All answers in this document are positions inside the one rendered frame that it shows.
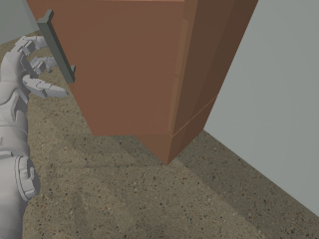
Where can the left robot forearm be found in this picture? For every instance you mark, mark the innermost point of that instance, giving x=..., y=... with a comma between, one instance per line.
x=13, y=121

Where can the left robot hand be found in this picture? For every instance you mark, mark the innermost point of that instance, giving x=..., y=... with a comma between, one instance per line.
x=15, y=68

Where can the cupboard door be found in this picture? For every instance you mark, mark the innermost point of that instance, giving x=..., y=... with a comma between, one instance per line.
x=125, y=53

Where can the handle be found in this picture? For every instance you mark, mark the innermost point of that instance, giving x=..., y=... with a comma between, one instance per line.
x=55, y=47

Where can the robot left upper arm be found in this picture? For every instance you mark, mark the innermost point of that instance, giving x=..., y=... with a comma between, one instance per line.
x=19, y=182

